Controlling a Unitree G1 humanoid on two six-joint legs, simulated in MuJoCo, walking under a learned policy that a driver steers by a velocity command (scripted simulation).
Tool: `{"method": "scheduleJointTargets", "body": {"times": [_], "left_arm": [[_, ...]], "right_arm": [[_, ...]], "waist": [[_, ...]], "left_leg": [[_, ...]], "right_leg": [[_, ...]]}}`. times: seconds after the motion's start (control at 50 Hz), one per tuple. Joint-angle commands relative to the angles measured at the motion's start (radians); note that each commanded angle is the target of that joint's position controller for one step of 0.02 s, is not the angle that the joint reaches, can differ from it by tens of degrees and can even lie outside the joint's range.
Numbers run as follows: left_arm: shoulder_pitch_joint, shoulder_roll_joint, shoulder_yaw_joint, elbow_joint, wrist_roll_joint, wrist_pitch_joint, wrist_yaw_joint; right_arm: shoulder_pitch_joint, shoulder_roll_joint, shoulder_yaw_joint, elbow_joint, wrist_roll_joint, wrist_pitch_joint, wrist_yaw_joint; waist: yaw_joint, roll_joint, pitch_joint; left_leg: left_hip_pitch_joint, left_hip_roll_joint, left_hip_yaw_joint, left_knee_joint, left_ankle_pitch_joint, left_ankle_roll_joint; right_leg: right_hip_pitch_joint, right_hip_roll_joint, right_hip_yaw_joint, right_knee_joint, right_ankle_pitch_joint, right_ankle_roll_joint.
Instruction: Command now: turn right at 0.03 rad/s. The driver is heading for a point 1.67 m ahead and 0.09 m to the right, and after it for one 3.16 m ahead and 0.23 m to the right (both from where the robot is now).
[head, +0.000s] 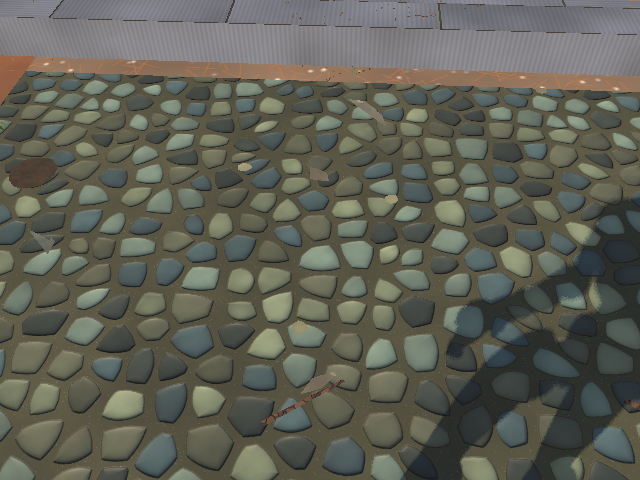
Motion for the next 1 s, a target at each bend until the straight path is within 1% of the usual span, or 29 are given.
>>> {"method": "scheduleJointTargets", "body": {"times": [0.02,0.16,0.34,0.54,0.78,1.0], "left_arm": [[-0.021,0.109,0.024,-0.056,-0.001,-0.019,0.007],[-0.005,0.094,0.02,-0.021,-0.004,-0.025,0.009],[0.014,0.083,0.019,0.048,-0.009,-0.026,0.014],[0.04,0.082,0.019,0.139,-0.013,-0.025,0.023],[0.075,0.076,0.013,0.228,-0.016,-0.021,0.031],[0.108,0.066,0.003,0.28,-0.017,-0.019,0.033]], "right_arm": [[-0.012,-0.093,-0.028,-0.05,0.002,-0.011,-0.009],[0.016,-0.095,-0.034,0.001,0.006,-0.009,-0.019],[0.049,-0.095,-0.038,0.078,0.011,-0.004,-0.031],[0.072,-0.085,-0.039,0.173,0.015,0.002,-0.04],[0.089,-0.067,-0.031,0.266,0.017,0.007,-0.043],[0.105,-0.051,-0.018,0.319,0.019,0.01,-0.041]], "waist": [[-0.002,-0.047,-0.014],[0.001,-0.021,-0.014],[0.002,-0.017,-0.004],[0.003,-0.013,0.013],[0.005,-0.008,0.031],[0.007,-0.007,0.045]], "left_leg": [[0.069,0.012,-0.011,-0.052,0.123,0.014],[0.077,0.014,-0.012,-0.057,0.144,0.003],[0.086,0.014,-0.01,-0.067,0.16,0.001],[0.094,0.01,-0.002,-0.089,0.165,0.006],[0.094,0.002,0.008,-0.11,0.152,0.011],[0.084,-0.004,0.013,-0.119,0.135,0.015]], "right_leg": [[-0.075,-0.061,0.075,-0.148,0.101,-0.036],[-0.056,-0.051,0.064,-0.144,0.125,-0.039],[-0.043,-0.038,0.046,-0.149,0.15,-0.036],[-0.028,-0.027,0.027,-0.163,0.166,-0.029],[-0.019,-0.019,0.011,-0.178,0.164,-0.023],[-0.019,-0.014,0.001,-0.184,0.153,-0.019]]}}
